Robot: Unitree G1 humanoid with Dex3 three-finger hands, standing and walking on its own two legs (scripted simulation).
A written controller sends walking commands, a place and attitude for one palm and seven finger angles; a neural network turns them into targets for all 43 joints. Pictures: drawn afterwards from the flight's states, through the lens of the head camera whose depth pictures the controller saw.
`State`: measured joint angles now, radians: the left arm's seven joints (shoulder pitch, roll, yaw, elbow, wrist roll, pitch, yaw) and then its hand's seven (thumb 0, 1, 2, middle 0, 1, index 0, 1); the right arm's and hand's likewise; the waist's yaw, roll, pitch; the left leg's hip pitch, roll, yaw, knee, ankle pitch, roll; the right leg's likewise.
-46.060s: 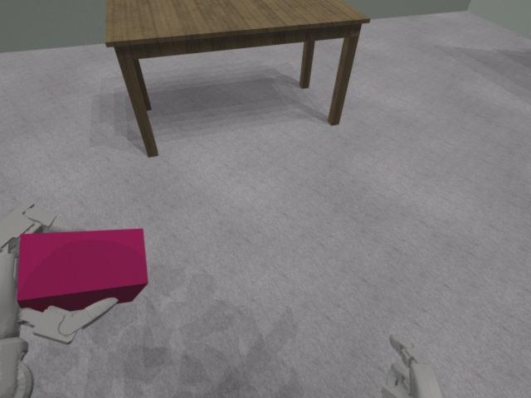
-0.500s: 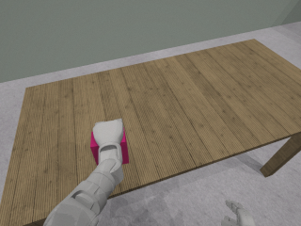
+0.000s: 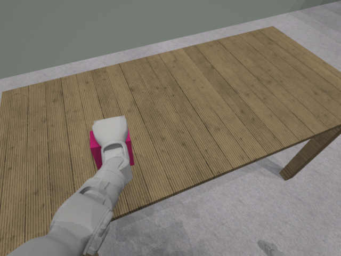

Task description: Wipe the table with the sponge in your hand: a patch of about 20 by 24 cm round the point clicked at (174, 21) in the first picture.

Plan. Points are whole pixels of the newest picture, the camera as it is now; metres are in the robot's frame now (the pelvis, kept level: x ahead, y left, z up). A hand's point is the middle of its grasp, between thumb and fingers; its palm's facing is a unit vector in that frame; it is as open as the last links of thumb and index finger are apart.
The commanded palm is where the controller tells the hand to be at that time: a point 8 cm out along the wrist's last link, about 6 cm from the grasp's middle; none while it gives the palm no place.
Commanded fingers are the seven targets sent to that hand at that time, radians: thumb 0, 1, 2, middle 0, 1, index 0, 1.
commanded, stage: wipe forward along the third lane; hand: left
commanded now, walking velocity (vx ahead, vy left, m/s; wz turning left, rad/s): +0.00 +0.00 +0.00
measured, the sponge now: (114, 152) +0.40 +0.18 -0.05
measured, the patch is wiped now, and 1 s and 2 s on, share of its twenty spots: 0.75 1.00 1.00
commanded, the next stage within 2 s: wipe back along the third lane in 1.04 s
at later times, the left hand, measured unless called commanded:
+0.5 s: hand (109, 127) +0.46 +0.19 -0.01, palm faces -0.10 +0.02 -1.00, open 10.3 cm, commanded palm +0.44 +0.18 +0.02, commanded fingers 0.00 0.10 1.30 -1.20 -1.60 -1.20 -1.60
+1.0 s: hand (105, 113) +0.52 +0.22 -0.01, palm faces -0.12 +0.01 -0.99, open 10.3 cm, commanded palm +0.50 +0.21 +0.03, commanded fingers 0.00 0.10 1.30 -1.20 -1.60 -1.20 -1.60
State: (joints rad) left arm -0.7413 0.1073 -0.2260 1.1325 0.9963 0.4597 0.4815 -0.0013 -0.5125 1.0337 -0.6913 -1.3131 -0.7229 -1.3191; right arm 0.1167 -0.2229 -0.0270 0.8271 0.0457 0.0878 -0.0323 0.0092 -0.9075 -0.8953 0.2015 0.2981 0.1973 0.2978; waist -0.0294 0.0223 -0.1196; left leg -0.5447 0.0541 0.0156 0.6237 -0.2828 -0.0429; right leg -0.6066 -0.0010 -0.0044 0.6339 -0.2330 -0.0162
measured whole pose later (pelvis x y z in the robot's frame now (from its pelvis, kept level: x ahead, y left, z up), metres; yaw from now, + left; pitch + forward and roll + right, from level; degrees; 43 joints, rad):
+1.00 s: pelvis +0.01 +0.02 -0.02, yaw -1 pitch +22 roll -1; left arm -1.09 0.36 -0.08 1.37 1.02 0.42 0.41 0.01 -0.52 1.04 -0.70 -1.31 -0.74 -1.31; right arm 0.25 -0.25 -0.01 0.80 0.03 0.01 -0.01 0.01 -0.91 -0.89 0.20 0.30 0.20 0.30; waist -0.17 0.03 -0.13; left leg -0.81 0.06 0.02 0.78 -0.35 -0.02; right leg -0.84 0.01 0.00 0.71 -0.25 0.01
